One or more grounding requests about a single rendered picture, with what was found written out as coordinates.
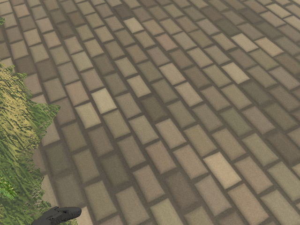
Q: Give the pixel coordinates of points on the left robot hand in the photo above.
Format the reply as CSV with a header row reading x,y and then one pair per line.
x,y
58,215

